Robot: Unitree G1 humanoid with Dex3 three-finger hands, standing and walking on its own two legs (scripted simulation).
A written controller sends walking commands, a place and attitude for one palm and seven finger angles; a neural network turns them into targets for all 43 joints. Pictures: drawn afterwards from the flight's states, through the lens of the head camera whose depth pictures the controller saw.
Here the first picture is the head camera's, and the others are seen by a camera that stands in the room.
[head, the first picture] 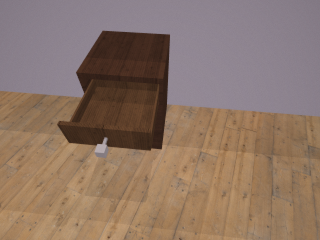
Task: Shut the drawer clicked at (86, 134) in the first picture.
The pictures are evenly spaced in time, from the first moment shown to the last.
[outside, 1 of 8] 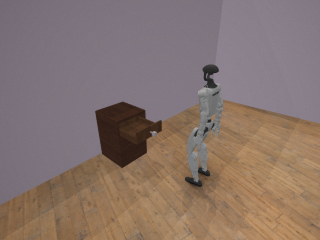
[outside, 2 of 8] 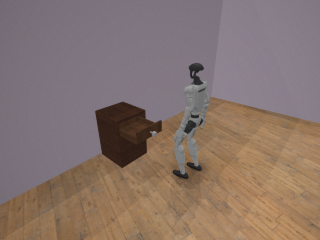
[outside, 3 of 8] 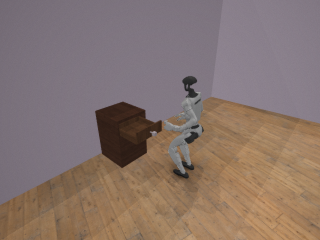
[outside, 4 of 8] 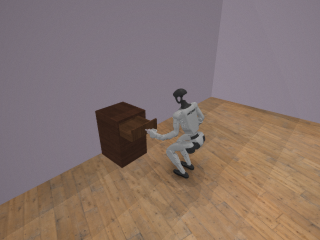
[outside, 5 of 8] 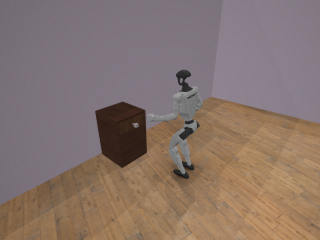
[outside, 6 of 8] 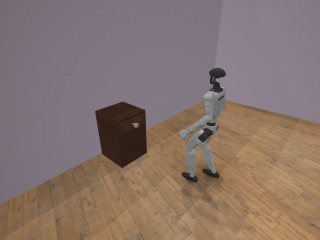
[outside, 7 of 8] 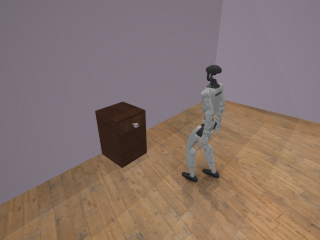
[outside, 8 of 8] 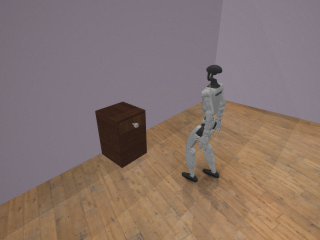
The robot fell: no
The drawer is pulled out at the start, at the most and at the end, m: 0.30 0.30 0.00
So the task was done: yes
